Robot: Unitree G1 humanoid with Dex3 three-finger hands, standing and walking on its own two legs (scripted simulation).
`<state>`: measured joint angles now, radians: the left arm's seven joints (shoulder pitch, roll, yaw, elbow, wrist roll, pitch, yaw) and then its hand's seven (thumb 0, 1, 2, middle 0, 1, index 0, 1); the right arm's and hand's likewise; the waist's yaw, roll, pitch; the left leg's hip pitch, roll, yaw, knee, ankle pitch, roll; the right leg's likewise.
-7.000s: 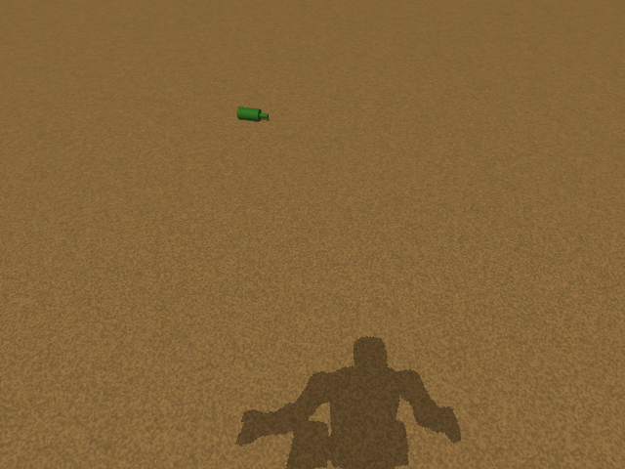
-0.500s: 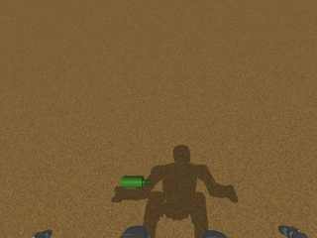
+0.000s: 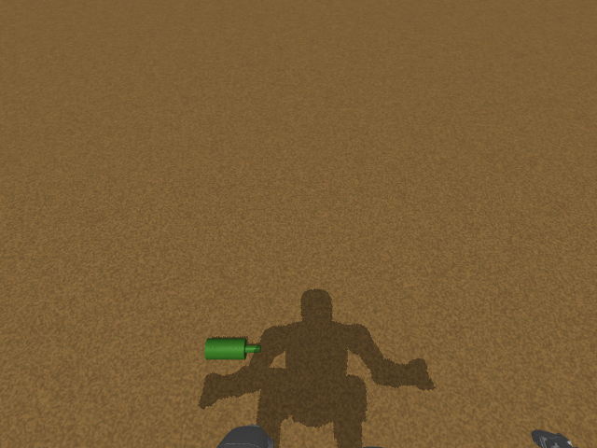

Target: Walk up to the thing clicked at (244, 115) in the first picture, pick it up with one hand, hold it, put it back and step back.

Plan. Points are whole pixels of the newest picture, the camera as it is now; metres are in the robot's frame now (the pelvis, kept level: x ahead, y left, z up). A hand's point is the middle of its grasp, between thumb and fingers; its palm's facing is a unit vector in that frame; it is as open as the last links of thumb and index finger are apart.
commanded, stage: walk up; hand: left
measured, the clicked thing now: (233, 348) +0.46 +0.24 -0.72
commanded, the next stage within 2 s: stand in 0.86 s
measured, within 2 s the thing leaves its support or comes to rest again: neither
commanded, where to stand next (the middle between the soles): +0.08 +0.00 m, yaw +0 degrees
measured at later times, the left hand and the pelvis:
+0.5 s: hand out of the picture +0.09 +0.32 -0.15, palm faces -0.02 -0.92 -0.38, open 7.4 cm; pelvis +0.00 +0.04 +0.00, yaw -1 degrees
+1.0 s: hand out of the picture +0.07 +0.28 -0.14, palm faces -0.02 -0.93 -0.37, open 7.4 cm; pelvis -0.02 +0.01 +0.01, yaw -1 degrees
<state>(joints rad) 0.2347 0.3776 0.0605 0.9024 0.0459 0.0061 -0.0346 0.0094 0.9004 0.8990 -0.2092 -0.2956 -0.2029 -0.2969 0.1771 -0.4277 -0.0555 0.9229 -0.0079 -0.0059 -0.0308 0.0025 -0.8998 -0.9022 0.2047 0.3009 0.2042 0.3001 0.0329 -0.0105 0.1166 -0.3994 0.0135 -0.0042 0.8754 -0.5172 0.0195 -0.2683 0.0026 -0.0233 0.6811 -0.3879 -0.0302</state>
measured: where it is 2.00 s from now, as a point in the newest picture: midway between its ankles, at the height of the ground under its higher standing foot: outside the picture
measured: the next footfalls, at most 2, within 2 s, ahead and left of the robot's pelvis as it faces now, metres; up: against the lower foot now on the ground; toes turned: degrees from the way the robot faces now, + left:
left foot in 0.20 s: +0.03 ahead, +0.13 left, +0.00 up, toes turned +0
right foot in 0.60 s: +0.08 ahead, -0.12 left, +0.00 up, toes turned -1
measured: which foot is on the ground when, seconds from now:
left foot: up 0.00-0.18, down 0.20-1.00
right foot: down 0.00-0.24, up 0.26-0.58, down 0.60-1.00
